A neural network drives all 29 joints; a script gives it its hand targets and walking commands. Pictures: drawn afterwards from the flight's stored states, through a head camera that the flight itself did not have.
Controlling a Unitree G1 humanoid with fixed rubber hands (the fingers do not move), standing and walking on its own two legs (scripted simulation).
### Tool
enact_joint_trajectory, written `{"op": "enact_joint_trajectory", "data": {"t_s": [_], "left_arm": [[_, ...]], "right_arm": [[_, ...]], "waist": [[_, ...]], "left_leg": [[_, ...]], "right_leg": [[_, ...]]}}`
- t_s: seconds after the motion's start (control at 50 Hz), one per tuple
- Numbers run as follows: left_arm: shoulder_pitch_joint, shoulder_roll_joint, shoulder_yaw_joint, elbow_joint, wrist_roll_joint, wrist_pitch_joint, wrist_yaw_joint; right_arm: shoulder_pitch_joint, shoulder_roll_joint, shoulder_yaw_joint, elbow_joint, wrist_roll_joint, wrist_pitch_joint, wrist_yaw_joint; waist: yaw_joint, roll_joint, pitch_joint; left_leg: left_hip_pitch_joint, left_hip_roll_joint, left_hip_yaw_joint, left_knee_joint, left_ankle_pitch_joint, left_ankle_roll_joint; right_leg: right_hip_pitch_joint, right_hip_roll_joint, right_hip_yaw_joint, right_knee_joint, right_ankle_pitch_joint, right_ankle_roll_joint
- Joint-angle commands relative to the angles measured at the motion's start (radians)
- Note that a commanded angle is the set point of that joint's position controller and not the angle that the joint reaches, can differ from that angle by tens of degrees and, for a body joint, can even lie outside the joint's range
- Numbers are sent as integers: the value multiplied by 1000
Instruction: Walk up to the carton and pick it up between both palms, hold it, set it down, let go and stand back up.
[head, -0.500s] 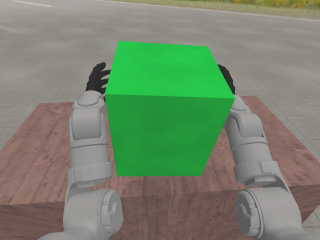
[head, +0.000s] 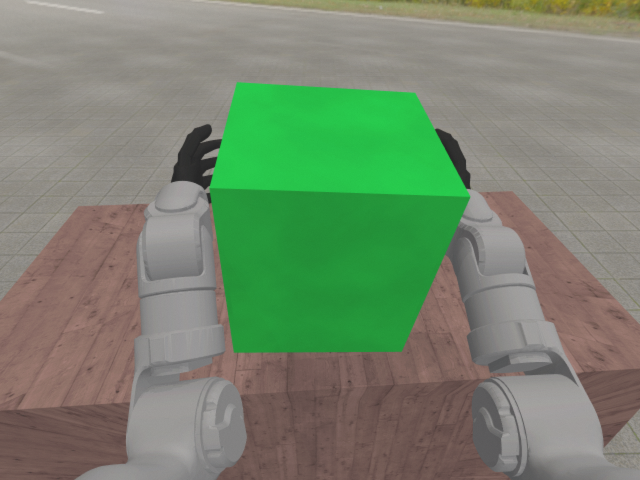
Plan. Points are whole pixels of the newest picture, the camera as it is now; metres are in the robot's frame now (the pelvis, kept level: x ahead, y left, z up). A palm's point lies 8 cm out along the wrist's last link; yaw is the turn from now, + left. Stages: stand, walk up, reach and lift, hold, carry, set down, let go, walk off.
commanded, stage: hold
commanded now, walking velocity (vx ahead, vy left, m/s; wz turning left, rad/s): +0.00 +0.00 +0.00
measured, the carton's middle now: (323, 224) +0.36 +0.01 +0.21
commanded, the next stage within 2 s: set down in 0.44 s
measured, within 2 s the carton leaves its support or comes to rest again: neither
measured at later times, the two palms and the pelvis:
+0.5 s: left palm (191, 191) +0.36 +0.16 +0.26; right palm (450, 195) +0.37 -0.15 +0.25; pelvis +0.00 +0.00 +0.00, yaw +0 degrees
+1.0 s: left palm (204, 181) +0.40 +0.15 +0.25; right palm (444, 194) +0.40 -0.15 +0.23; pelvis +0.02 +0.00 +0.00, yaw +0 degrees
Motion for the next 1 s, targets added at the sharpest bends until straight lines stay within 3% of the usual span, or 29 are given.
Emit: {"op": "enact_joint_trajectory", "data": {"t_s": [0.0,0.02,0.04,0.08,0.1,0.12,0.14,0.16,0.18,0.22,0.24,0.28,0.32,0.42,0.44,0.46,0.5,0.58,0.62,0.64,0.66,0.68,0.7,0.78,0.8,0.82,0.9,0.94,0.98], "left_arm": [[-621,-419,-434,-13,-141,-37,-150],[-617,-426,-464,-31,-152,-35,-149],[-640,-428,-473,-53,-164,-41,-147],[-597,-426,-433,-27,-147,-36,-147],[-584,-411,-413,1,-127,-32,-152],[-617,-429,-459,-50,-158,-40,-153],[-590,-414,-436,-6,-142,-32,-153],[-637,-434,-478,-46,-168,-39,-148],[-606,-433,-460,-30,-144,-34,-150],[-611,-429,-476,-31,-166,-32,-148],[-616,-426,-465,-38,-161,-37,-149],[-595,-434,-453,-40,-157,-31,-154],[-613,-435,-481,-71,-170,-37,-151],[-590,-432,-473,-62,-161,-28,-147],[-569,-464,-447,-36,-163,-32,-135],[-614,-470,-470,-48,-174,-45,-131],[-634,-432,-377,28,-142,-60,-139],[-688,-414,-353,44,-124,-98,-145],[-665,-380,-325,50,-116,-138,-149],[-655,-382,-310,12,-102,-148,-150],[-649,-370,-300,16,-94,-168,-152],[-651,-356,-270,27,-66,-171,-157],[-636,-353,-260,27,-54,-205,-166],[-503,-327,-205,137,5,-215,-177],[-508,-348,-209,138,13,-220,-180],[-484,-335,-207,133,6,-225,-181],[-471,-335,-237,53,-26,-244,-167],[-451,-366,-284,15,-42,-259,-149],[-359,-384,-324,-68,-77,-276,-139]], "right_arm": [[-759,481,358,-177,129,-49,87],[-736,482,358,-172,137,-53,82],[-751,495,371,-194,150,-56,84],[-749,499,379,-203,151,-52,83],[-736,501,367,-177,153,-50,80],[-731,515,375,-210,153,-55,77],[-740,474,361,-197,143,-47,77],[-748,478,350,-209,146,-58,80],[-730,489,375,-192,143,-53,78],[-719,472,358,-191,140,-52,77],[-727,494,375,-201,139,-52,76],[-739,489,378,-209,160,-47,74],[-720,490,383,-204,155,-49,75],[-703,477,384,-199,163,-46,76],[-735,502,374,-273,193,-61,80],[-767,504,363,-283,176,-77,88],[-775,501,347,-220,147,-92,91],[-785,508,318,-156,88,-150,113],[-804,502,290,-185,38,-203,124],[-798,509,301,-159,29,-234,131],[-761,487,260,-151,-7,-253,134],[-753,472,229,-94,-28,-265,136],[-749,479,205,-123,-61,-305,148],[-652,431,193,-36,-96,-349,163],[-613,403,167,1,-100,-349,171],[-616,410,196,-31,-108,-363,169],[-614,416,262,-65,-59,-398,157],[-620,415,280,-60,-42,-423,155],[-607,427,355,-184,-6,-459,143]], "waist": [[-64,18,-263],[-76,51,-257],[-80,27,-295],[-58,5,-260],[-44,31,-242],[-71,13,-296],[-71,3,-258],[-93,52,-273],[-78,32,-259],[-102,37,-265],[-88,14,-290],[-64,39,-277],[-82,42,-317],[-73,44,-302],[-50,14,-292],[-53,30,-315],[-32,-21,-258],[-16,-2,-247],[-9,-21,-250],[9,7,-257],[-4,-4,-250],[1,-16,-214],[18,-17,-210],[52,-46,-99],[27,-30,-81],[54,-48,-78],[51,-74,-140],[49,-23,-188],[61,-39,-310]], "left_leg": [[-59,3,-35,-141,-41,-2],[-68,-3,-35,-133,-23,-13],[-24,-4,-33,-125,-3,-11],[-34,-7,-32,-123,10,0],[-37,-26,-14,-112,2,-4],[-10,-18,-25,-101,41,-7],[-12,-13,-30,-117,-7,1],[-45,2,-43,-130,-8,-13],[-47,-17,-27,-119,-12,-7],[-26,-5,-39,-119,-5,-11],[-11,-9,-29,-110,16,-12],[-21,-12,-25,-114,24,-13],[-9,-8,-31,-108,48,-16],[-8,-2,-38,-106,64,-22],[19,-45,4,-112,49,-7],[24,-35,-5,-105,44,-16],[-20,-46,-1,-127,-47,22],[-42,-24,-8,-152,-116,22],[-12,-23,-4,-152,-114,29],[-13,-23,-1,-154,-82,30],[-6,-18,0,-157,-96,26],[-5,-17,4,-177,-129,38],[-14,-14,14,-184,-144,43],[-11,-13,23,-202,-124,54],[-1,-2,7,-217,-149,54],[-3,-5,21,-214,-105,53],[71,-16,33,-165,37,35],[119,-14,34,-139,112,18],[226,-13,29,-67,358,-9]], "right_leg": [[343,14,-39,12,54,30],[352,11,-38,10,71,27],[345,15,-48,5,77,29],[333,10,-37,2,80,27],[324,0,-26,-12,51,27],[331,9,-38,0,100,29],[318,8,-35,-7,73,27],[337,17,-40,6,85,24],[353,12,-37,3,77,29],[338,11,-38,3,97,25],[347,9,-37,1,99,30],[336,9,-30,2,78,26],[359,14,-39,9,125,25],[357,19,-34,17,119,25],[362,12,-44,-14,48,39],[327,17,-52,5,34,36],[345,5,-41,-15,-11,41],[318,4,-58,-5,-63,43],[300,-5,-67,-16,-80,47],[314,-5,-64,-6,-60,42],[314,-6,-78,0,-78,48],[306,-10,-78,-18,-116,51],[296,-18,-86,-10,-148,56],[304,-24,-112,-30,-151,68],[294,-18,-123,-23,-163,68],[307,-16,-117,-27,-132,61],[300,-17,-118,-29,-49,62],[303,-6,-123,-20,11,50],[333,5,-124,-19,166,46]]}}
